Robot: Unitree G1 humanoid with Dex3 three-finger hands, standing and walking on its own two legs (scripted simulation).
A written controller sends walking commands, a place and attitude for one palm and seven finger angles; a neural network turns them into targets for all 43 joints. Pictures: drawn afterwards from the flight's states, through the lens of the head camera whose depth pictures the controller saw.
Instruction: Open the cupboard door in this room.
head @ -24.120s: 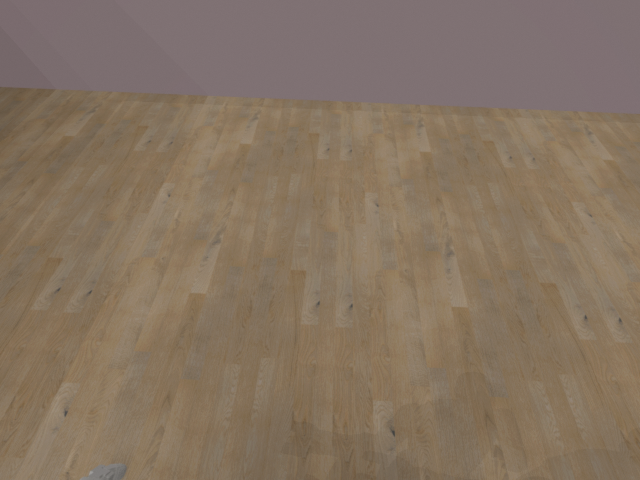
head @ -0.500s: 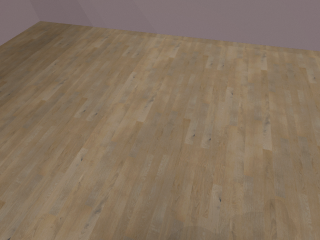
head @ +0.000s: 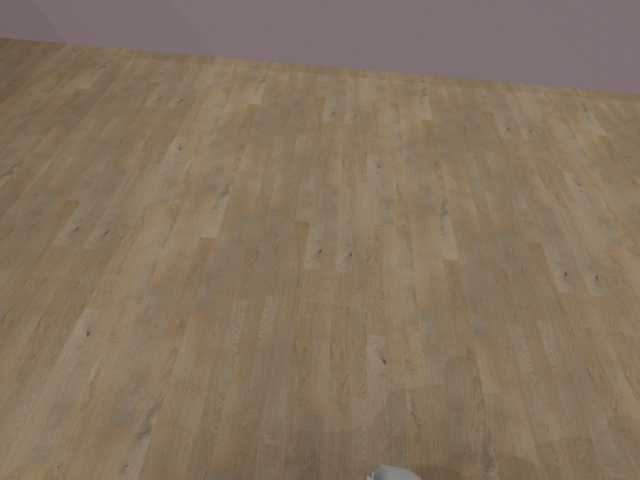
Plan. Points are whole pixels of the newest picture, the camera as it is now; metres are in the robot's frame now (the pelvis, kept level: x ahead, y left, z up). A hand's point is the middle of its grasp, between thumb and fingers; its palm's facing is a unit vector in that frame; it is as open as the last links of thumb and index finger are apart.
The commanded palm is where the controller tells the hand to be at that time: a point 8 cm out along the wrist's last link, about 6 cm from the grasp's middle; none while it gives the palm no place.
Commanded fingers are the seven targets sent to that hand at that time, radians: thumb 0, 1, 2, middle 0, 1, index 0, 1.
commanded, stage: turn or walk to find it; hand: left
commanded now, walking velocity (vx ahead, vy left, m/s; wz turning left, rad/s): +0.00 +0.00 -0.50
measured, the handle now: out of the picture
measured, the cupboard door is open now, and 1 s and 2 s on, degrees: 0 0 0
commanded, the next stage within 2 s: none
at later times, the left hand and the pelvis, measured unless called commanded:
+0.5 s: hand out of the picture +0.12 +0.12 -0.16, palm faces -0.23 -0.95 -0.22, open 7.4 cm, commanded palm none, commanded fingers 0.00 0.90 0.90 -0.20 -0.30 -0.20 -0.30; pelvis -0.01 -0.05 +0.00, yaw -14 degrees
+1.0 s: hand (250, 454) +0.18 +0.12 -0.17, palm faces -0.47 -0.85 -0.23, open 7.4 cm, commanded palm none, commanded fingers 0.00 0.90 0.90 -0.20 -0.30 -0.20 -0.30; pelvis +0.00 -0.03 +0.00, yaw -30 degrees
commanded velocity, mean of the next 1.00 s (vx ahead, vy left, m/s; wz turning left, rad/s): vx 0.00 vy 0.00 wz -0.50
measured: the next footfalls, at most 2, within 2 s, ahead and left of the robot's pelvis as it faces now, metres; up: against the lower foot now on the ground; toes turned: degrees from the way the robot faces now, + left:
right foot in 0.18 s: +0.02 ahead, -0.16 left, +0.00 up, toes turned -12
left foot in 0.62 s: +0.06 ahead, +0.07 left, +0.00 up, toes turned -15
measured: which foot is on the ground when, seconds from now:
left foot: down 0.00-0.18, up 0.20-0.60, down 0.62-1.00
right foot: up 0.00-0.16, down 0.18-0.64, up 0.66-1.00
